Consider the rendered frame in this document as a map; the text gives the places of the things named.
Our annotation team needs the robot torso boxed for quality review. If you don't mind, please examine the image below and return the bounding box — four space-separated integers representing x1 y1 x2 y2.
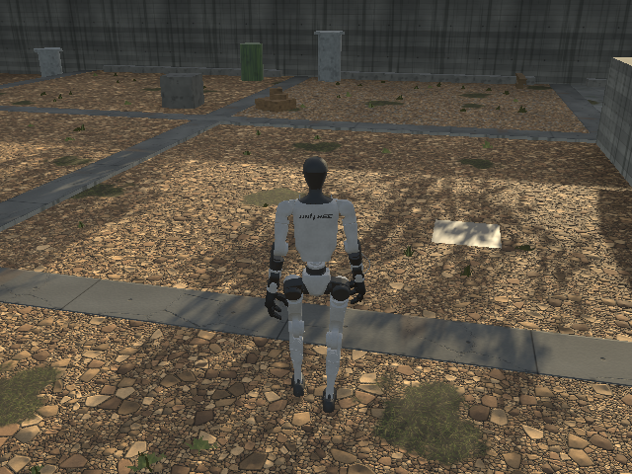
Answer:
292 195 339 296

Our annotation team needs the robot right forearm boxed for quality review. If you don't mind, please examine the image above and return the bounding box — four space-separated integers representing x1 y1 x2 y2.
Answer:
349 239 364 282

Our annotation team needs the right robot hand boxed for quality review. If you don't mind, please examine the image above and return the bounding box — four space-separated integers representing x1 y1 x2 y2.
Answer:
349 280 366 304

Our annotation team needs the left robot hand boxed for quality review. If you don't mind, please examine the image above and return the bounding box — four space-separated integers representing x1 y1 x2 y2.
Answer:
265 291 288 320

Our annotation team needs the left robot upper arm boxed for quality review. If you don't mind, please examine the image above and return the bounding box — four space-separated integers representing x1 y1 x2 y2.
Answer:
274 199 295 256

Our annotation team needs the right robot upper arm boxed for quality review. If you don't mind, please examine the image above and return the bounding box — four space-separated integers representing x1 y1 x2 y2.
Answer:
336 198 359 254

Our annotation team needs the robot left forearm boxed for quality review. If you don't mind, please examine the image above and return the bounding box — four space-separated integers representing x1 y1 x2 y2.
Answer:
267 242 284 293

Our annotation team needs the left robot foot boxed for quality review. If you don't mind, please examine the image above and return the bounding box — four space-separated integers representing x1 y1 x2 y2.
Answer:
291 374 305 397

